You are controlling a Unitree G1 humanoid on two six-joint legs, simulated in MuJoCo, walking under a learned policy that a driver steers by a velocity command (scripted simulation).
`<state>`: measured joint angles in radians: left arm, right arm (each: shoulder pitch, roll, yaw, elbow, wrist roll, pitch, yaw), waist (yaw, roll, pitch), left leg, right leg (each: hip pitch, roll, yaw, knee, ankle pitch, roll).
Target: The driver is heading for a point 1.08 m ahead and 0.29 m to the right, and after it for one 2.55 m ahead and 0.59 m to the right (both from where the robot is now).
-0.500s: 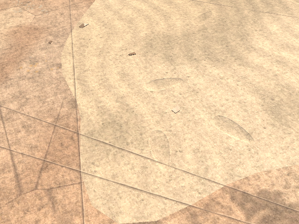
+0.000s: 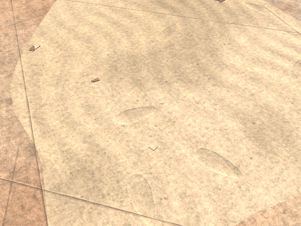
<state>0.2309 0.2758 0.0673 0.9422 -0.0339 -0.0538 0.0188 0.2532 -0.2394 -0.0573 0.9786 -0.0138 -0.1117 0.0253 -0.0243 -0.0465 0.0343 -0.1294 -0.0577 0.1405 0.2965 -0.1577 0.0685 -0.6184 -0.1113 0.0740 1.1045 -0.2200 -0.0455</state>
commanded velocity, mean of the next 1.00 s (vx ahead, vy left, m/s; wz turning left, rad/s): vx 0.50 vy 0.00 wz -0.47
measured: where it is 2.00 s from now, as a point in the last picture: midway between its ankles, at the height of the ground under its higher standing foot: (201, 173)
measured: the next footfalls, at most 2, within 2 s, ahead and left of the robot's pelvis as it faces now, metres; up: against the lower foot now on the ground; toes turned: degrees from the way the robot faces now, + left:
right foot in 0.32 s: +0.34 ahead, -0.15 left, +0.00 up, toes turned -13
left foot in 0.80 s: +0.68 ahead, -0.05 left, +0.00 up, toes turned -29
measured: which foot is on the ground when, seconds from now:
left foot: down 0.00-0.32, up 0.34-0.78, down 0.80-1.00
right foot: up 0.00-0.30, down 0.32-0.80, up 0.82-1.00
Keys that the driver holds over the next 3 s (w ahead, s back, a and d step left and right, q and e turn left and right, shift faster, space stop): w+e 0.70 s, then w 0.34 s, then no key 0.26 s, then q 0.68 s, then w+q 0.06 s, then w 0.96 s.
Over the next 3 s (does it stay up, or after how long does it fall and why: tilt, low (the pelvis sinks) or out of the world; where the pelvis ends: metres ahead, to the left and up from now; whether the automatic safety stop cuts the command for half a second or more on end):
stays up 1.15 -0.20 0.00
